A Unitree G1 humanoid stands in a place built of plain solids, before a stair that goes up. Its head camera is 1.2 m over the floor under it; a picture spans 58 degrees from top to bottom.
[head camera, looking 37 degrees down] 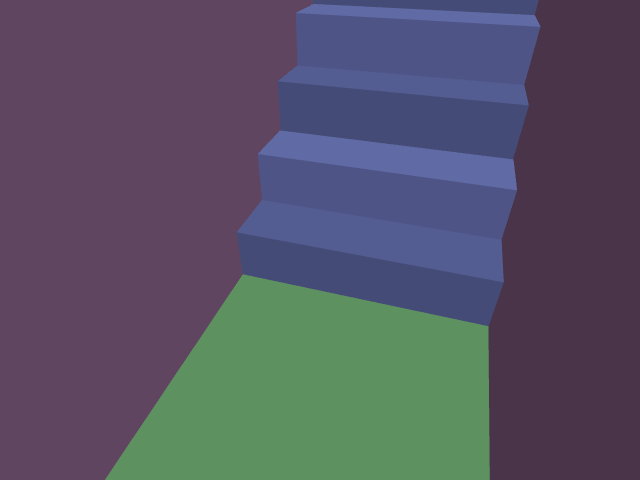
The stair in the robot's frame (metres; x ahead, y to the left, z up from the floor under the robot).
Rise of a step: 0.21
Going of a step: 0.25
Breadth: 0.98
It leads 17 degrees to the right of straight ahead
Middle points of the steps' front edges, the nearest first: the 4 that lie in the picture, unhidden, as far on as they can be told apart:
1.21 -0.15 0.22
1.45 -0.22 0.43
1.69 -0.29 0.65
1.93 -0.36 0.86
